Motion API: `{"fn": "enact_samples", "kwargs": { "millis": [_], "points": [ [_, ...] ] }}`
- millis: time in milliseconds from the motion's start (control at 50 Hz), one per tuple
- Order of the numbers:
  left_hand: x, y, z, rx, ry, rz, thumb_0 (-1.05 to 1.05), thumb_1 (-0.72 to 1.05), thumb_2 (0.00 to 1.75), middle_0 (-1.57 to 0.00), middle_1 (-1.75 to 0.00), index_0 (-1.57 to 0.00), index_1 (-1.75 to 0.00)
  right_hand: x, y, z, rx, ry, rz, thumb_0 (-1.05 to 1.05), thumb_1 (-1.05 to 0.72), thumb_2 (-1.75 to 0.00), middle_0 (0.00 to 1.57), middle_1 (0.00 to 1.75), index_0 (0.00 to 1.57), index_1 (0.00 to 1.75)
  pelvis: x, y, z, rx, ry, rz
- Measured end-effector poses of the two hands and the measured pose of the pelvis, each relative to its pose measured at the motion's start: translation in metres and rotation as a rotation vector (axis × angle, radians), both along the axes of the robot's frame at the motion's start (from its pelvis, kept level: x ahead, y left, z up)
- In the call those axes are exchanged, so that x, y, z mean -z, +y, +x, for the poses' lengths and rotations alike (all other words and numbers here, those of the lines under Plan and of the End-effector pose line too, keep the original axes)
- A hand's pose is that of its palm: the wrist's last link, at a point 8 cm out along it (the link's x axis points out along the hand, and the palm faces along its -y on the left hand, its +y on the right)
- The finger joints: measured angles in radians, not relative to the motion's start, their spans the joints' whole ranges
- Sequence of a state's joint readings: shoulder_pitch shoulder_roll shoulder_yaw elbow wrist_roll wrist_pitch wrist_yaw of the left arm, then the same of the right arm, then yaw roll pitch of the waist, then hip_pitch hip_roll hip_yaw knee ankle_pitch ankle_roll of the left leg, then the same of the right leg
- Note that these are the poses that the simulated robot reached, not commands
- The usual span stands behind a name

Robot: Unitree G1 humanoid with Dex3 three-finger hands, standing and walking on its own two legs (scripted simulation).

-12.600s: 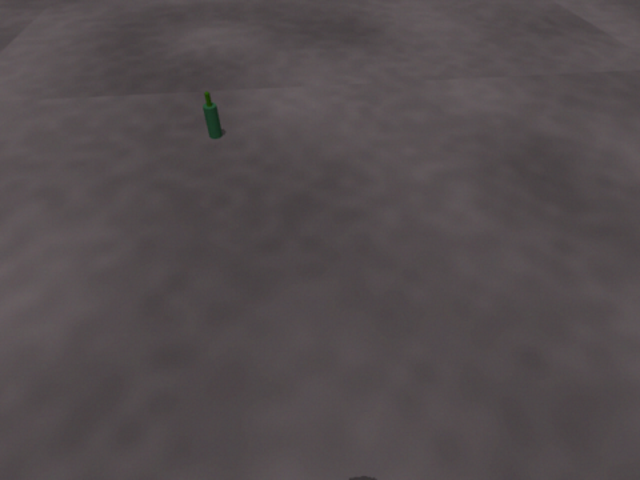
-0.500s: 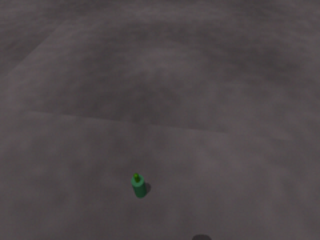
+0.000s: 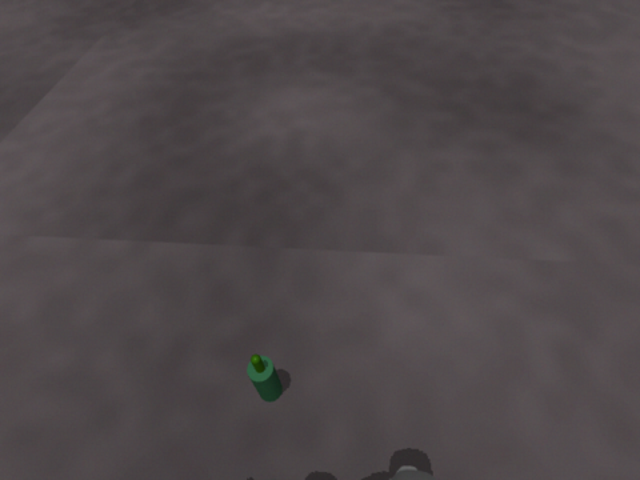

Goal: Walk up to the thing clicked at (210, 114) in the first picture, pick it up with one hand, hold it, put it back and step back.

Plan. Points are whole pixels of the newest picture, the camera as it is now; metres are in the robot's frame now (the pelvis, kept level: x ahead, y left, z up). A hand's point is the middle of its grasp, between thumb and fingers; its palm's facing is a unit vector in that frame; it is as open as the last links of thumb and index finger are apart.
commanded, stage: walk up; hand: left
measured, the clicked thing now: (263, 375) +0.47 +0.22 -0.62
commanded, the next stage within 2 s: stand in 0.92 s
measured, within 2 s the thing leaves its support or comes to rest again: neither
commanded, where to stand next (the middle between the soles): +0.11 +0.01 m, yaw -1 degrees
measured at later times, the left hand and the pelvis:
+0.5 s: hand out of the picture +0.08 +0.33 -0.16, palm faces -0.10 -0.92 -0.38, open 7.4 cm; pelvis -0.02 +0.06 +0.00, yaw -3 degrees
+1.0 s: hand out of the picture +0.07 +0.30 -0.14, palm faces -0.12 -0.92 -0.38, open 7.4 cm; pelvis -0.02 +0.03 +0.01, yaw -5 degrees
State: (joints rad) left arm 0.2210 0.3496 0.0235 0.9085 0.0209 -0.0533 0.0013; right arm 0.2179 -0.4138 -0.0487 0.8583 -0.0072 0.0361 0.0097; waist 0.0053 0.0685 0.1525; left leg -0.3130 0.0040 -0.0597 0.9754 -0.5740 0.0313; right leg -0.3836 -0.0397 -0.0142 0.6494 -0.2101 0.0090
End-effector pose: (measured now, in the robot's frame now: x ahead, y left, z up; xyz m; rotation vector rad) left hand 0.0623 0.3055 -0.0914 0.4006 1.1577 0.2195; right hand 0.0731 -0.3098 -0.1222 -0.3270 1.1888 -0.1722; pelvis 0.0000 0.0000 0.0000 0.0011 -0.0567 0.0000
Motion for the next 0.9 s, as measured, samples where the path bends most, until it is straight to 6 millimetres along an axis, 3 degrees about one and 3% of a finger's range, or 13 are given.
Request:
{"fn": "enact_samples", "kwargs": {
  "millis": [140,240,300,460,560,640,760,900],
  "points": [
    [-0.003,0.028,0.015,0.012,-0.036,0.052,0.01,0.9,0.9,-0.21,-0.3,-0.21,-0.3,0.01,0.022,0.007,-0.011,0.02,0.025,0.0,-0.9,-0.9,0.2,0.3,0.21,0.3,0.006,0.017,-0.003,-0.012,0.016,-0.004],
    [0.015,0.064,0.025,-0.001,-0.059,0.049,0.01,0.9,0.9,-0.21,-0.3,-0.21,-0.3,0.005,0.035,-0.01,0.012,0.035,-0.031,0.0,-0.9,-0.9,0.21,0.3,0.21,0.3,0.017,0.04,-0.012,-0.002,0.004,0.028],
    [0.022,0.072,0.027,-0.011,-0.038,0.03,0.01,0.9,0.9,-0.21,-0.3,-0.21,-0.3,-0.006,0.042,-0.027,0.035,0.041,-0.054,0.0,-0.9,-0.9,0.21,0.3,0.21,0.3,0.013,0.051,-0.015,0.003,0.007,0.002],
    [0.024,0.072,0.015,0.026,0.032,-0.026,0.01,0.91,0.9,-0.21,-0.3,-0.2,-0.3,-0.032,0.046,-0.049,0.06,0.043,-0.104,0.0,-0.9,-0.9,0.21,0.3,0.21,0.3,-0.003,0.06,-0.022,0.033,0.042,-0.02],
    [0.028,0.058,0.007,0.067,0.059,-0.044,0.01,0.91,0.9,-0.21,-0.3,-0.2,-0.3,-0.028,0.041,-0.054,0.08,0.003,-0.104,0.0,-0.9,-0.9,0.21,0.3,0.21,0.3,0.001,0.059,-0.025,0.065,0.02,-0.042],
    [0.026,0.052,0.003,0.082,0.038,-0.076,0.01,0.9,0.9,-0.21,-0.3,-0.21,-0.3,-0.028,0.048,-0.055,0.087,-0.018,-0.082,0.0,-0.9,-0.9,0.21,0.3,0.21,0.3,-0.002,0.06,-0.025,0.071,0.007,-0.019],
    [0.023,0.054,0.014,0.075,0.011,-0.086,0.01,0.9,0.9,-0.21,-0.3,-0.21,-0.3,-0.028,0.056,-0.062,0.09,-0.061,-0.07,0.0,-0.9,-0.9,0.21,0.3,0.21,0.3,-0.002,0.064,-0.024,0.083,-0.006,0.004],
    [0.011,0.051,0.019,0.075,-0.012,-0.053,0.01,0.91,0.9,-0.21,-0.3,-0.21,-0.3,-0.027,0.038,-0.075,0.101,-0.025,-0.062,0.0,-0.9,-0.9,0.21,0.3,0.21,0.3,-0.006,0.044,-0.025,0.091,-0.004,0.0]
  ]
}}
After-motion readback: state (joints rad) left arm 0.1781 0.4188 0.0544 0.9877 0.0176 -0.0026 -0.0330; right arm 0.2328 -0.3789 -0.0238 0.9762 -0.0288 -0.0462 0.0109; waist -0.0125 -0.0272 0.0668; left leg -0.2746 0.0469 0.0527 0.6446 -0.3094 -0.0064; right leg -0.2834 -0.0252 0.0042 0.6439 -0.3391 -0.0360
